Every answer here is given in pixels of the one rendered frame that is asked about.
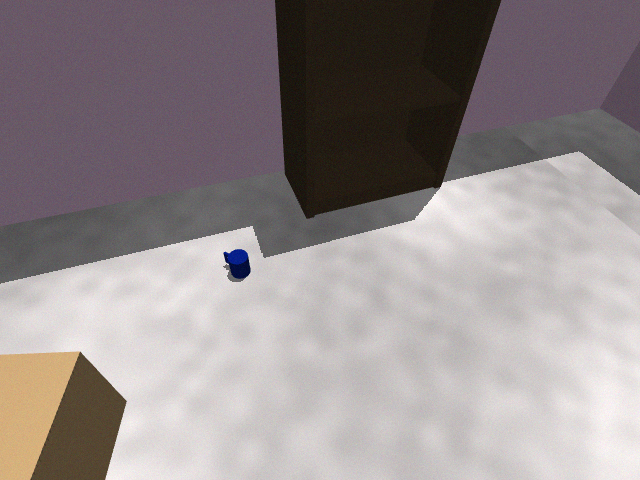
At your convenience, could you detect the bookshelf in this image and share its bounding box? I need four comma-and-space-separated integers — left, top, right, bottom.
275, 0, 501, 219

